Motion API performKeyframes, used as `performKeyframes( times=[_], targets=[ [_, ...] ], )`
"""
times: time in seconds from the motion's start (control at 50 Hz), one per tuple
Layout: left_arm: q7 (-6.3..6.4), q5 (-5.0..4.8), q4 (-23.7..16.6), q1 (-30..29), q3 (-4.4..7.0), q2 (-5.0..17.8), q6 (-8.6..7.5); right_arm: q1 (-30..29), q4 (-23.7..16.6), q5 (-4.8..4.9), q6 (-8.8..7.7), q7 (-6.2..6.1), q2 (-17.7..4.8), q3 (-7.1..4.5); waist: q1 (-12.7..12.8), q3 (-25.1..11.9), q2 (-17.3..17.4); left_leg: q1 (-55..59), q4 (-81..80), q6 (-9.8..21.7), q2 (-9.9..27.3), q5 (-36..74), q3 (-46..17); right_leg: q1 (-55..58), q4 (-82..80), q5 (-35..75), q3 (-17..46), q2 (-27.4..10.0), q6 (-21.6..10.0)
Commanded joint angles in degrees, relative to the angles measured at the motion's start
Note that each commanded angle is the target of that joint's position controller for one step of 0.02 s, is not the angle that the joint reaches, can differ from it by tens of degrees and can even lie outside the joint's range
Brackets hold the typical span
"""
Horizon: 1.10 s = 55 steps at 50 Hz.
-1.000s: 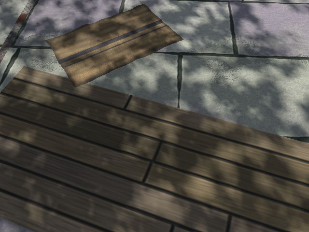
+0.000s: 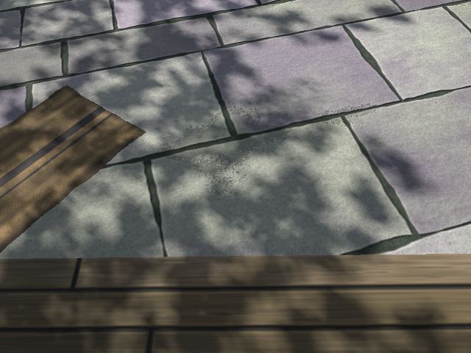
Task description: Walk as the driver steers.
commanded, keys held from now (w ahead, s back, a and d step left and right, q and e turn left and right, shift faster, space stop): q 0.52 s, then w+q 0.06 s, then w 0.06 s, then w+e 0.36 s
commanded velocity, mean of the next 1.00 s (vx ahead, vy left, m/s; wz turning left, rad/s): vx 0.15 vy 0.00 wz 0.26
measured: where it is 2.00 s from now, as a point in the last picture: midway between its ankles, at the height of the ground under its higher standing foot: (211, 282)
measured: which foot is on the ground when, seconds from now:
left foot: up 0.00-0.26, down 0.28-0.76, up 0.78-1.00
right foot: down 0.00-0.28, up 0.30-0.74, down 0.76-1.00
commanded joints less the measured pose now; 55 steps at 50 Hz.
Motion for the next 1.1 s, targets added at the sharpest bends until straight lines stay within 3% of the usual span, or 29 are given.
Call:
performKeyframes(
  times=[0.02, 0.1, 0.18, 0.22, 0.26, 0.28, 0.3, 0.32, 0.34, 0.36, 0.38, 0.4, 0.52, 0.56, 0.6, 0.62, 0.68, 0.74, 0.76, 0.78, 0.8, 0.82, 0.84, 0.9, 0.94, 1.0, 1.06, 1.1],
  targets=[
    [1.25, -0.15, -2.7, -1.3, 2.84, 10.7, 0.09, 1.2, -3.0, 0.52, 0.58, 0.09, -6.1, -1.5, 0.8, -5.7, -7.7, 6.1, -2.6, 0.1, 0.4, 0.4, -0.1, 3.0, -10.7, 4.1, 11.1, -18.5, -9.8],
    [2.43, -1.19, -2.1, 0.3, 3.28, 11.4, 1.74, -1.6, -4.8, 0.5, 1.13, 0.13, -6.0, -1.79, 2.4, -3.0, -6.8, 0.2, -2.0, 0.2, 0.1, -5.3, 0.2, 9.6, -11.1, -1.4, 14.3, -22.0, -10.9],
    [3.02, -1.44, -2.4, -0.7, 3.57, 11.7, 2.92, -0.9, -5.0, 0.75, 0.81, 0.95, -4.6, -1.67, 1.8, -5.2, -7.2, 3.6, -6.8, 0.8, -1.7, -6.9, 3.2, 13.6, -7.5, 11.1, 10.5, -22.2, -10.0],
    [3.1, -1.98, -2.6, -1.4, 3.84, 12.2, 3.69, 1.0, -4.6, 0.9, 0.77, 1.78, -4.2, -1.74, 0.3, -7.0, -8.2, 8.1, -13.6, 1.8, -3.5, -3.1, 5.5, 15.0, -4.0, 18.4, 7.5, -21.6, -8.6],
    [3.15, -3.23, -2.0, -0.6, 4.11, 12.2, 4.4, 4.1, -3.7, 0.68, 0.84, 2.57, -5.2, -2.18, -1.6, -7.5, -8.5, 15.7, -26.6, 4.8, -5.2, 8.2, 6.2, 12.9, 1.3, 15.5, 3.6, -19.0, -4.2],
    [2.92, -2.98, -2.0, 0.3, 3.87, 10.5, 4.24, 4.4, -4.2, 0.18, 0.98, 2.32, -9.2, -3.26, -1.0, -6.7, -2.7, 21.8, -30.8, 7.9, -0.4, 18.1, -1.9, 5.5, 9.3, 6.7, -0.6, -15.2, 0.8],
    [2.24, -0.26, -4.5, -1.1, 2.88, 6.8, 3.45, 4.5, -5.6, -0.04, 1.35, 1.37, -15.9, -4.84, 1.4, -6.3, 14.0, 30.5, -29.3, 15.4, 12.8, 41.9, -20.0, -11.7, 23.3, -18.1, -6.1, -6.5, 6.6],
    [2.31, -0.29, -6.1, -7.4, 3.37, 8.8, 2.65, 6.3, -6.6, -1.87, 0.66, 1.79, -14.9, -4.53, -3.5, -7.1, 12.4, 29.7, -31.0, 23.1, 17.2, 44.6, -25.1, -19.3, 33.9, -30.2, 1.3, -2.5, 7.6],
    [2.09, -1.35, -5.8, -7.0, 3.99, 10.4, 2.51, 4.8, -7.2, -2.37, -0.32, 2.03, -13.7, -4.23, -2.3, -7.1, 6.3, 29.8, -30.8, 22.1, 14.3, 43.0, -21.1, -20.7, 39.8, -27.6, 5.2, -4.0, 7.3],
    [2.21, -1.91, -4.6, -5.0, 4.24, 10.5, 2.73, 1.5, -7.6, -1.32, -0.89, 1.89, -12.6, -4.19, -0.2, -6.7, 3.5, 30.0, -29.7, 18.9, 10.9, 41.5, -17.2, -21.7, 41.1, -23.0, 6.2, -4.8, 7.3],
    [2.53, -1.68, -3.5, -3.6, 4.36, 10.5, 3.02, -0.5, -8.3, -0.13, -0.93, 1.75, -11.2, -3.81, 0.5, -6.7, 2.1, 29.6, -29.5, 16.8, 9.2, 40.5, -15.2, -21.7, 40.5, -20.2, 6.7, -5.5, 7.8],
    [2.75, -1.36, -3.4, -3.1, 4.49, 10.7, 3.21, -1.7, -8.7, 0.55, -0.76, 1.47, -10.6, -3.48, 1.2, -6.7, 2.4, 28.4, -29.5, 16.2, 8.1, 41.4, -14.1, -20.2, 40.7, -17.4, 6.7, -5.5, 8.4],
    [2.65, -2.06, -4.5, -5.1, 3.85, 9.0, 2.79, 0.4, -9.8, 0.38, 0.65, 0.42, -11.5, -3.86, -0.1, -6.5, 4.6, 28.2, -29.1, 16.0, 5.3, 35.6, -15.4, -16.5, 29.1, -11.7, 6.8, -3.7, 10.4],
    [1.97, -2.31, -4.7, -5.7, 3.76, 9.0, 2.35, 1.2, -10.0, 0.8, 0.91, 0.3, -11.7, -4.05, -1.0, -6.4, 5.4, 25.9, -31.8, 16.1, 4.2, 15.3, -17.8, -14.0, 23.2, -10.5, 6.8, -3.5, 10.1],
    [1.08, -2.72, -5.2, -6.9, 3.82, 9.5, 1.52, 1.1, -10.3, 0.68, 0.75, 0.55, -11.6, -3.86, -1.8, -3.8, 7.2, 22.4, -34.9, 16.4, 3.8, -3.6, -20.9, -12.1, 18.1, -10.8, 6.4, -3.4, 9.3],
    [0.65, -2.88, -5.3, -6.8, 3.86, 9.8, 0.91, 1.0, -10.3, 0.45, 0.56, 0.75, -11.5, -3.74, -2.0, -3.0, 8.1, 21.1, -35.4, 16.5, 3.7, -6.9, -21.7, -10.6, 15.8, -11.5, 6.0, -3.4, 8.7],
    [-0.64, -3.03, -4.6, -4.9, 3.6, 9.4, -1.31, 2.4, -9.5, 0.05, -0.18, 1.4, -10.1, -2.87, -2.3, -3.2, 8.0, 19.2, -34.7, 16.1, 4.2, -9.9, -22.3, -3.4, 10.3, -11.1, 3.7, -3.8, 6.4],
    [-1.13, -3.02, -2.2, 0.4, 3.41, 8.6, -2.85, 2.0, -9.1, -0.31, -0.92, 1.84, -8.1, -1.73, 0.8, -2.4, 5.6, 14.3, -30.7, 13.5, 1.6, -11.1, -20.3, 8.0, 1.4, -7.0, 2.5, -3.6, 3.0],
    [-0.95, -2.84, -1.1, 4.7, 3.58, 9.7, -3.19, 1.2, -9.4, -0.72, -1.43, 1.89, -5.9, -0.96, 2.4, -3.5, 3.1, 10.7, -24.8, 11.5, -0.2, -10.3, -17.2, 13.6, 0.5, -8.7, 7.7, -7.4, 1.1],
    [-0.63, -2.59, -0.1, 9.2, 4.09, 13.5, -3.27, 0.6, -10.8, -1.08, -2.21, 1.94, -2.7, -0.06, 2.5, -3.6, -6.8, 2.0, -10.4, 7.7, -6.4, -9.2, -7.3, 19.7, -5.0, -14.6, 21.6, -15.9, -3.4],
    [-1.26, -1.97, 1.1, 13.7, 5.62, 18.8, -3.24, -2.2, -14.0, 0.39, -3.34, 1.54, -6.0, -1.06, 3.4, 0.3, -18.5, -11.9, 0.6, 5.1, -9.9, -16.1, -0.8, 21.6, -12.1, -24.3, 42.8, -25.5, -12.8],
    [-1.47, -2.45, 0.8, 13.9, 4.76, 15.6, -3.64, -4.6, -13.9, 1.33, -4.25, 1.41, -10.1, -2.15, 4.8, 4.4, -13.5, -18.3, 8.0, 4.7, -6.6, -16.5, -3.2, 21.3, -13.6, -28.3, 46.5, -27.0, -14.6],
    [-1.28, -2.74, 0.2, 13.0, 4.06, 13.5, -3.66, -5.0, -13.4, 1.35, -4.94, 1.78, -10.1, -2.3, 4.3, 5.0, -10.9, -19.6, 10.4, 4.9, -4.8, -10.9, -3.8, 21.7, -13.1, -27.3, 41.7, -24.3, -12.7],
    [-0.28, -2.96, -0.8, 12.5, 3.18, 11.6, -2.65, -7.0, -13.5, -0.57, -6.31, 2.75, -7.3, -2.03, 4.0, 2.9, -8.7, -17.4, 6.4, 3.7, -2.9, 0.1, -1.7, 21.3, -13.4, -11.6, 30.0, -17.7, -8.9],
    [0.6, -3.16, -0.8, 13.2, 3.03, 11.0, -1.71, -8.6, -13.9, -0.63, -6.69, 3.35, -4.6, -1.29, 4.0, 1.8, -9.6, -12.4, -0.8, 1.8, -4.1, 4.2, 1.0, 18.2, -13.5, -2.5, 24.0, -14.4, -8.1],
    [1.56, -3.13, -0.7, 14.5, 3.41, 12.3, -0.79, -12.6, -14.5, -0.25, -6.92, 4.1, -1.7, -0.21, 5.2, 1.7, -9.9, -2.9, -12.7, 0.1, -6.6, 10.3, 3.0, 11.8, -12.3, 3.1, 19.1, -11.6, -6.7],
    [1.66, -3.63, -0.6, 16.7, 3.86, 13.7, -0.41, -14.3, -14.9, 0.82, -6.98, 4.42, -3.6, -0.91, 5.5, 1.4, -10.7, 4.1, -18.9, -0.4, -8.0, 13.8, 2.2, 9.3, -10.7, 2.2, 21.6, -13.1, -6.1],
    [1.74, -4.13, -0.9, 16.0, 4.16, 14.2, -0.33, -12.9, -15.0, 1.3, -7.07, 4.22, -5.7, -1.82, 3.7, 1.2, -11.4, 8.4, -21.8, 0.7, -7.6, 13.8, 0.8, 9.5, -9.0, 1.7, 24.6, -14.6, -4.8]
  ],
)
